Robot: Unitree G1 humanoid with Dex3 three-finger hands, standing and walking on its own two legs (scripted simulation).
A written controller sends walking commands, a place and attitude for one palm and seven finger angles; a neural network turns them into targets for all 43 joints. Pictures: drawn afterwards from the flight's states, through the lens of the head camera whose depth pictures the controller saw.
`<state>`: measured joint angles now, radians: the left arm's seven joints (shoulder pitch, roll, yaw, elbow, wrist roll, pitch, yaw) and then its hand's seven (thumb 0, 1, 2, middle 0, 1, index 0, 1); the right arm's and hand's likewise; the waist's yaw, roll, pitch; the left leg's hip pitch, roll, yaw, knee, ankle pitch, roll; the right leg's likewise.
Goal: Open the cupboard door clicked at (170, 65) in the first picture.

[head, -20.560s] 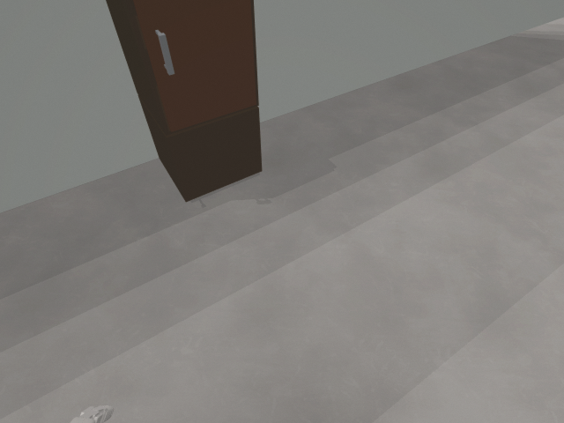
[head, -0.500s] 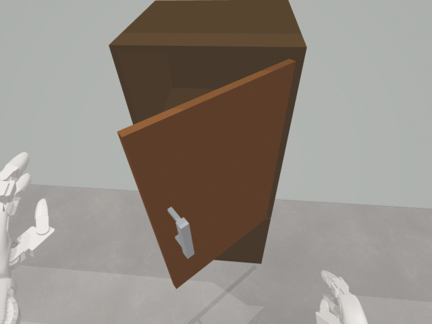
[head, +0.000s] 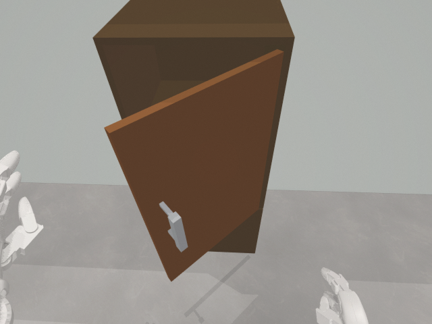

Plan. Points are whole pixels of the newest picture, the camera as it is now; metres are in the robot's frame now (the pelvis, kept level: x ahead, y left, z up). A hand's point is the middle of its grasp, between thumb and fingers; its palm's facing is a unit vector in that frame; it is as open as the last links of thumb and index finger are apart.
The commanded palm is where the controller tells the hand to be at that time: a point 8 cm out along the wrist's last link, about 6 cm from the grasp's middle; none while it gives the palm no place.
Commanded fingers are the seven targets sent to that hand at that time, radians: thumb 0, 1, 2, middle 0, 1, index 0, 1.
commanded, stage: step back with the hand held close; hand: left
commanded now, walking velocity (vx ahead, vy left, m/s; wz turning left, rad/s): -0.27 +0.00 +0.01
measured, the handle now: (173, 226) +0.32 +0.14 -0.04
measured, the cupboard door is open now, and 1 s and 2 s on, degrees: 44 44 44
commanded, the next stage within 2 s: stop stepping back and stand still in 1.20 s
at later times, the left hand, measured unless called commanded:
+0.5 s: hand (7, 271) +0.14 +0.29 +0.15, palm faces +0.45 -0.75 -0.48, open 7.4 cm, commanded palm +0.08 +0.32 +0.17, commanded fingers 0.00 0.90 0.90 -0.20 -0.30 -0.20 -0.30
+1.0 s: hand out of the picture +0.08 +0.28 +0.15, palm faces +0.39 -0.80 -0.46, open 7.4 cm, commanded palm +0.01 +0.32 +0.17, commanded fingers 0.00 0.90 0.90 -0.20 -0.30 -0.20 -0.30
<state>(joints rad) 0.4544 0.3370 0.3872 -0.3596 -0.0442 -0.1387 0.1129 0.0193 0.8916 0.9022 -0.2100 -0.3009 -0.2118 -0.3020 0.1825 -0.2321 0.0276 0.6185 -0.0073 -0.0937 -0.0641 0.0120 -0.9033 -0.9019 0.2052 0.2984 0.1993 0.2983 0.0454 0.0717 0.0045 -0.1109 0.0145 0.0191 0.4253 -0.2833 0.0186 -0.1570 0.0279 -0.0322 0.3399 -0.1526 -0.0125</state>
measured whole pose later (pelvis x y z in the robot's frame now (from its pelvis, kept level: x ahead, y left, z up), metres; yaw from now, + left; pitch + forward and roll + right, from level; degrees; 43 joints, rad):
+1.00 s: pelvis -0.13 +0.02 -0.02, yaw +1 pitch +1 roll -3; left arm 0.53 0.41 0.41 -0.52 -0.02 -0.24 0.14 0.02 0.89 0.90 -0.21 -0.30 -0.21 -0.30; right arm 0.16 -0.22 -0.01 0.62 -0.01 -0.09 -0.05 0.01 -0.90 -0.90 0.21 0.30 0.20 0.30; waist -0.02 0.01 0.04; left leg -0.47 -0.01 -0.01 0.64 -0.26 0.02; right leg -0.34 0.07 0.05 0.52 -0.21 0.01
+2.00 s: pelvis -0.29 +0.05 +0.00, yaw -5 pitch +0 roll +1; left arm 0.52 0.42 0.41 -0.41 -0.02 -0.22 0.15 0.02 0.89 0.90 -0.22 -0.30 -0.22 -0.30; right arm 0.34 -0.22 0.01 0.71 -0.02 -0.12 -0.08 0.01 -0.90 -0.90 0.21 0.30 0.20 0.30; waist -0.01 -0.04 -0.11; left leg -0.45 0.03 0.05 0.82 -0.31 0.01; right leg -0.17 0.02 -0.08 0.46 -0.29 -0.07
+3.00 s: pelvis -0.31 +0.10 -0.01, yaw -4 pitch +2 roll +0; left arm 0.26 0.35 0.11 0.34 0.03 -0.02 0.02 0.01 0.90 0.90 -0.20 -0.30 -0.20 -0.30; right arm 0.12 -0.32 0.00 0.83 -0.02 -0.05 0.01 0.01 -0.90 -0.90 0.21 0.30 0.20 0.30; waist 0.00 0.09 -0.02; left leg -0.36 0.01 0.06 0.53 -0.21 0.03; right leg -0.28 -0.04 -0.08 0.54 -0.29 0.01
